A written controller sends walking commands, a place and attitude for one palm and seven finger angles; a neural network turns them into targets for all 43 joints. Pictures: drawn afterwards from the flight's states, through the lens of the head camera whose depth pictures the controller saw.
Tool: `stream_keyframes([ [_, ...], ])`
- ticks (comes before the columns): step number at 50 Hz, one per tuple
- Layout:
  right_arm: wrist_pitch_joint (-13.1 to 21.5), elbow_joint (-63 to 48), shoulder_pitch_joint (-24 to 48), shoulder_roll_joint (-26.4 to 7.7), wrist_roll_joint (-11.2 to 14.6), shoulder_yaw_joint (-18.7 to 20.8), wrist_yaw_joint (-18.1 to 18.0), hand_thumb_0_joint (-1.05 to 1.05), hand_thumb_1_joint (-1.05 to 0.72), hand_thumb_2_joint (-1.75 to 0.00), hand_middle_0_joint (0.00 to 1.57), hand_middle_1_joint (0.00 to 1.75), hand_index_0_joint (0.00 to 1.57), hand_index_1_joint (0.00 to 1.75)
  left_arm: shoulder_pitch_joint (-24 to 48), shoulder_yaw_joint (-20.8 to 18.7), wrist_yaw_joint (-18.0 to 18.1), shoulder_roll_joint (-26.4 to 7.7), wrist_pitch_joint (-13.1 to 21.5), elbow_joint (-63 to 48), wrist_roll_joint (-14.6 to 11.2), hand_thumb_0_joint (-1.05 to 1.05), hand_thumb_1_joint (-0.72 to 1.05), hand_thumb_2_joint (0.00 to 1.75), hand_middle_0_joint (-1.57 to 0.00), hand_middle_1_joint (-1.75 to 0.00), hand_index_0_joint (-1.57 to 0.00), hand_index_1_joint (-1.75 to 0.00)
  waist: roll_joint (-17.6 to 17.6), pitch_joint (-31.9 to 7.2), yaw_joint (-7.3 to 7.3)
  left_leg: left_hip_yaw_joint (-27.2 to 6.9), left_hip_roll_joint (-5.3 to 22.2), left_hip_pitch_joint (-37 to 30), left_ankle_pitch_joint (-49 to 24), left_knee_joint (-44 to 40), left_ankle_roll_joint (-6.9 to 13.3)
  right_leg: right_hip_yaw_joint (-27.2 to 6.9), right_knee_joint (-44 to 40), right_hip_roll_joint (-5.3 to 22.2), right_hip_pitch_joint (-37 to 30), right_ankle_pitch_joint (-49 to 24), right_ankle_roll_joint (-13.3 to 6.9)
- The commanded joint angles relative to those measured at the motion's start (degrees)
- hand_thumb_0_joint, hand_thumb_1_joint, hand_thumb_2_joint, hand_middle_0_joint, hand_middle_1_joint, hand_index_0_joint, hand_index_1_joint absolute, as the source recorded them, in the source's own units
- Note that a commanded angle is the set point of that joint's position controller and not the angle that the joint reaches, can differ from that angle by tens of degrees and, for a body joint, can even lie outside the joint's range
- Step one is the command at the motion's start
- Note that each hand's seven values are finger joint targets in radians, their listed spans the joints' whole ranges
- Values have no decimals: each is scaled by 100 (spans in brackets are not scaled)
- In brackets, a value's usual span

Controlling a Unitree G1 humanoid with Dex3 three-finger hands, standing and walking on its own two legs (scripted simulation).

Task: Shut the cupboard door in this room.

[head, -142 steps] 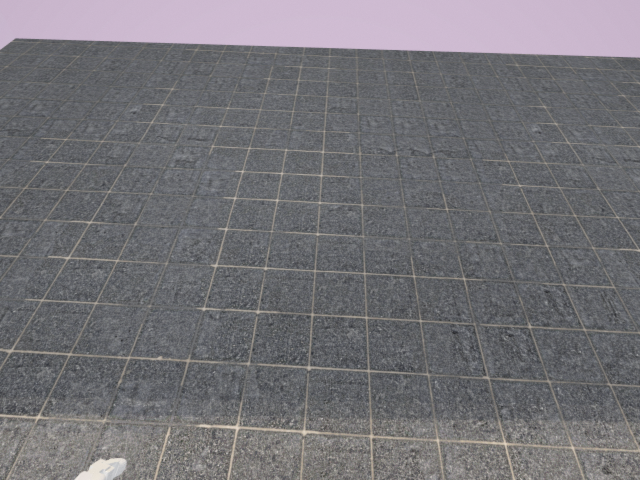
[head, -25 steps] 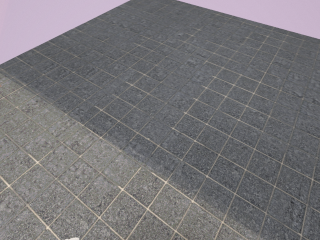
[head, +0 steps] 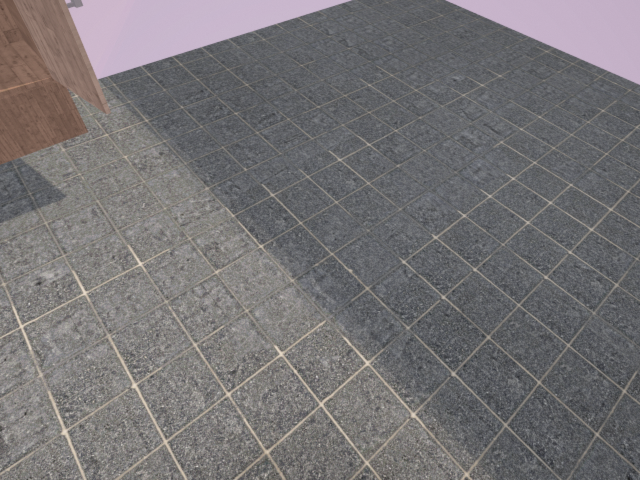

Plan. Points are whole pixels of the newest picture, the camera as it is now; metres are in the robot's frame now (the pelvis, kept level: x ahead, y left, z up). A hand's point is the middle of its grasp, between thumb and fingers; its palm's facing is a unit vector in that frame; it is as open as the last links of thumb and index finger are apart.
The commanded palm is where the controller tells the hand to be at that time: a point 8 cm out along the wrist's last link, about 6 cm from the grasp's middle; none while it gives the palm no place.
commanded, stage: turn or walk to find it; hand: left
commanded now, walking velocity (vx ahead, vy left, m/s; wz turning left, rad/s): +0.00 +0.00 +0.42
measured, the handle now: out of the picture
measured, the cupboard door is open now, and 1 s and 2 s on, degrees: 100 100 100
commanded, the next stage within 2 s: stand and wait in 0.68 s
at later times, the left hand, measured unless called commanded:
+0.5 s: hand out of the picture +0.05 +0.19 -0.14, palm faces +0.20 -0.94 -0.28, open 7.4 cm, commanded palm none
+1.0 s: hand out of the picture -0.11 +0.21 -0.17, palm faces +0.38 -0.90 -0.23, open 7.4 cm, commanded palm none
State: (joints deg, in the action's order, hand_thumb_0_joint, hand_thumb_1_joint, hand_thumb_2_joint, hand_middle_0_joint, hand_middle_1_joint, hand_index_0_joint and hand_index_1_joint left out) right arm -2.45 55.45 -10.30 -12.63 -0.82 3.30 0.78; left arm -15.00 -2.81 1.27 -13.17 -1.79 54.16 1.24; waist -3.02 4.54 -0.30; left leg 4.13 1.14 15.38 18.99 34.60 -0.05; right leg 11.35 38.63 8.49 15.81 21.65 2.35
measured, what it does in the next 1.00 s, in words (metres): steps on the spot, turning left: right foot, then left foot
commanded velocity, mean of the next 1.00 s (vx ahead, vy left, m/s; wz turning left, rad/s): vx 0.00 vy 0.00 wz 0.28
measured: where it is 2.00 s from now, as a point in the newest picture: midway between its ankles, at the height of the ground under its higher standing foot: outside the picture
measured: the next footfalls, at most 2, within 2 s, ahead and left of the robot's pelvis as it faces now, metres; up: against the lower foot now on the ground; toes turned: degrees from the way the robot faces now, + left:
right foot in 0.44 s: +0.04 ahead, -0.12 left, +0.00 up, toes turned +6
left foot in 0.84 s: -0.04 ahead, +0.13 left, +0.00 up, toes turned +24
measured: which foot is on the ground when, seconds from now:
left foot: down 0.00-0.44, up 0.46-0.82, down 0.84-1.00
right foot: up 0.00-0.42, down 0.44-0.84, up 0.86-1.00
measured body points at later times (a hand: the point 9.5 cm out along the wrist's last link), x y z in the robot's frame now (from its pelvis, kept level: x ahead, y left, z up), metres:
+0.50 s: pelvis -0.02 -0.02 +0.01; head +0.01 -0.04 +0.46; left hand +0.04 +0.24 -0.11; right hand +0.07 -0.26 -0.15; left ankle -0.02 +0.10 -0.70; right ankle +0.00 -0.13 -0.72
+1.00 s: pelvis -0.04 +0.01 +0.01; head -0.03 +0.04 +0.46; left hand -0.13 +0.25 -0.15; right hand +0.13 -0.17 -0.12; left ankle -0.08 +0.11 -0.72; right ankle -0.02 -0.12 -0.68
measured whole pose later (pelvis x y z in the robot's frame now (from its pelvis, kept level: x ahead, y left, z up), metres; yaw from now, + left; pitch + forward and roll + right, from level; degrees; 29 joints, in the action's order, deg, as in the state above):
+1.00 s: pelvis -0.04 +0.01 +0.01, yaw +19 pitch -2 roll +0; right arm -0.4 57.4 -7.9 -9.0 -1.1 0.9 -1.2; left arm -15.7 -2.4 1.5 -13.9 -3.2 60.1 0.8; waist -3.1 3.7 -2.0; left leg 4.5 0.6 11.4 15.8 28.9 1.6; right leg 3.7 50.5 5.0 19.3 27.3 2.6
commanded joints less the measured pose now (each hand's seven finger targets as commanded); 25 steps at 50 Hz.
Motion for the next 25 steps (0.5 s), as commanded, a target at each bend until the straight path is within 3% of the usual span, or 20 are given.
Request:
stream_keyframes([
  [1, 187, -158, -873, -1351, -41, 301, -157, 0, -90, -90, 20, 30, 20, 30, 392, -162, 56, -443, -50, -597, 4, 0, 90, 90, -20, -30, -20, -30, 1847, -811, 398, -2395, 1975, -1112, -3225, -1596, 1041, -964, 2423, -220, 1665, 1284, 118],
  [4, 222, -358, -162, -948, -37, 153, -213, 0, -90, -90, 20, 30, 20, 30, 249, -210, -38, -504, -17, -324, -15, 0, 90, 90, -20, -30, -20, -30, 1194, -566, 82, -1569, 1351, -766, -2961, -1550, 889, -1036, 2688, -186, 1524, 292, 157],
  [6, 248, -374, -195, -927, -19, 148, -218, 0, -90, -90, 20, 30, 20, 30, 187, -201, -48, -497, -25, -258, -23, 0, 90, 90, -20, -30, -20, -30, 1068, -585, 91, -1454, 1199, -781, -3061, -1580, 877, -1008, 2487, -237, 1383, 133, 207],
  [14, 168, -377, -384, -1008, -64, 235, -185, 0, -90, -90, 20, 30, 20, 30, 498, -157, -11, -357, -28, -488, -50, 0, 90, 90, -20, -30, -20, -30, 1021, -540, 241, -2053, 1222, -753, -2410, -1599, 1066, -994, 1135, -456, 993, 423, 213],
  [17, 134, -420, -285, -1028, -81, 267, -162, 0, -90, -90, 20, 30, 20, 30, 331, -135, 13, -311, 30, -523, -77, 0, 90, 90, -20, -30, -20, -30, 1107, -635, 160, -2188, 1104, -556, -2743, -1378, 1005, -930, 227, -637, 436, 309, 141],
  [19, 125, -461, -193, -1006, -51, 285, -141, 0, -90, -90, 20, 30, 20, 30, 24, -154, 32, -360, 82, -455, -90, 0, 90, 90, -20, -30, -20, -30, 1075, -747, 2, -2160, 928, -216, -2668, -1106, 837, -868, -674, -702, -247, -363, 118],
  [20, 125, -491, -109, -941, -14, 279, -123, 0, -90, -90, 20, 30, 20, 30, -196, -167, 50, -454, 127, -420, -81, 0, 90, 90, -20, -30, -20, -30, 915, -810, -130, -2034, 739, 147, -2224, -819, 624, -914, -1452, -588, -824, -926, 97],
  [21, 134, -532, -213, -666, 37, 252, -90, 0, -90, -90, 20, 30, 20, 30, -283, -225, 83, -764, 196, -424, -22, 0, 90, 90, -20, -30, -20, -30, 91, -902, -142, -1608, 294, 859, -1282, -107, 281, -1651, -2046, 177, -1532, -1090, -119],
  [22, 140, -701, -234, -330, 38, 182, -63, 0, -90, -90, 20, 30, 20, 30, -272, -317, 112, -1248, 228, -453, 50, 0, 90, 90, -20, -30, -20, -30, -1366, -730, -154, -652, -525, 1795, 834, 1030, -114, -2976, -2255, 1576, -1699, -1771, -769],
  [23, 40, -701, -91, -628, -39, 272, -85, 0, -90, -90, 20, 30, 20, 30, -254, -345, 125, -1247, 209, -524, -1, 0, 90, 90, -20, -30, -20, -30, -1286, -710, -265, -837, -303, 1608, 1391, 2148, -118, -3010, -2350, 1952, -957, -1774, -1176],
  [24, -23, -601, -1, -615, -43, 297, -69, 0, -90, -90, 20, 30, 20, 30, 58, -320, 131, -1086, 198, -568, 5, 0, 90, 90, -20, -30, -20, -30, -949, -438, -124, -921, -220, 1609, 1165, 2858, -118, -2777, -2374, 1623, -554, -1562, -1233],
  [25, -46, -494, -62, -575, -43, 302, -28, 0, -90, -90, 20, 30, 20, 30, 311, -250, 114, -914, 198, -617, 3, 0, 90, 90, -20, -30, -20, -30, -521, -213, 21, -853, -127, 1658, 777, 3265, -153, -2235, -2263, 1286, -392, -1612, -1113],
])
